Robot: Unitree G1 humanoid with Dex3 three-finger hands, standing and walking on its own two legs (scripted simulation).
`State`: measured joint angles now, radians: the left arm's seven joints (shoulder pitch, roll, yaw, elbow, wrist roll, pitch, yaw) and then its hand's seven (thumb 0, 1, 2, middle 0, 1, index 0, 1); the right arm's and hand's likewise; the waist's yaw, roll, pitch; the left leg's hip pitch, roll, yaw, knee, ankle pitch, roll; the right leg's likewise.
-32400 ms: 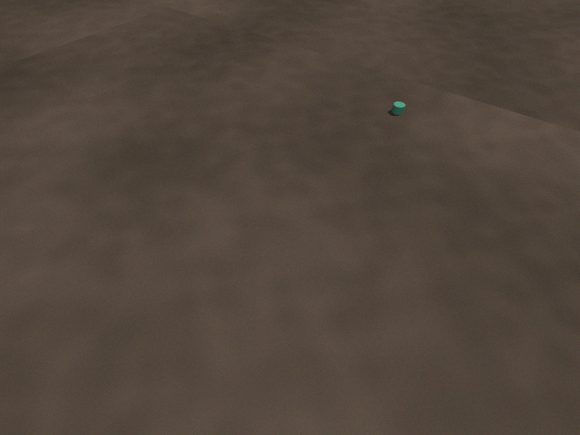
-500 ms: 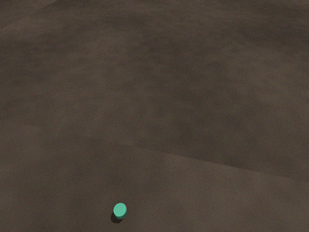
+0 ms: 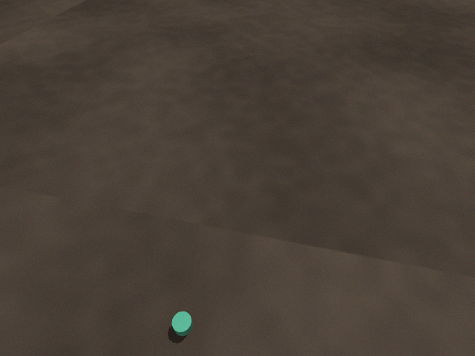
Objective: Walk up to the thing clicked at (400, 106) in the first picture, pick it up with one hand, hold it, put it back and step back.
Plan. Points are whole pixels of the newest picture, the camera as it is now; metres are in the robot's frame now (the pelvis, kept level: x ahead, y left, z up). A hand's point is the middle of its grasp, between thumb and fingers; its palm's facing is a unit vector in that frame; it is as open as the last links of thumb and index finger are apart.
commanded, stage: stand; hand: left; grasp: from above
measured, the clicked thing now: (182, 323) +0.39 +0.23 -0.75
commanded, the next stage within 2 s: step back in 1.28 s
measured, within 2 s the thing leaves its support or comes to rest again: neither
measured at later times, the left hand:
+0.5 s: hand out of the picture +0.08 +0.23 -0.16, palm faces +0.03 -0.94 -0.33, open 7.4 cm
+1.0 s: hand out of the picture +0.08 +0.23 -0.16, palm faces +0.00 -0.94 -0.34, open 7.4 cm
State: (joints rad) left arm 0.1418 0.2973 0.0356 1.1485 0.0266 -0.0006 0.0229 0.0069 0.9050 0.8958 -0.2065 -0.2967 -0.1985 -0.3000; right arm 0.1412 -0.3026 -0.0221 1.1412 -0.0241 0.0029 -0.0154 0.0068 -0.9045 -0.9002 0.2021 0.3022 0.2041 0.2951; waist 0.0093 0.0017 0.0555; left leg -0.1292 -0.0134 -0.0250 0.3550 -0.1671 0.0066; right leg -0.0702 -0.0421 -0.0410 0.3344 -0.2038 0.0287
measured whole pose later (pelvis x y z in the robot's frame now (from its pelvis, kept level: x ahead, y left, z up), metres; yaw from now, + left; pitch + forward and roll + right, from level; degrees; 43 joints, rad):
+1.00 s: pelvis +0.01 -0.02 +0.00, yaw +0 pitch -3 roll +0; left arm 0.12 0.32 0.02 1.13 0.02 -0.01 0.01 0.01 0.90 0.90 -0.21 -0.30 -0.20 -0.30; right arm 0.12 -0.33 -0.01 1.15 -0.02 0.00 -0.01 0.01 -0.90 -0.90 0.20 0.30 0.20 0.30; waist 0.00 0.01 0.05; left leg -0.12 0.01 -0.03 0.32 -0.16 -0.02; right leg -0.06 -0.02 -0.05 0.31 -0.20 0.01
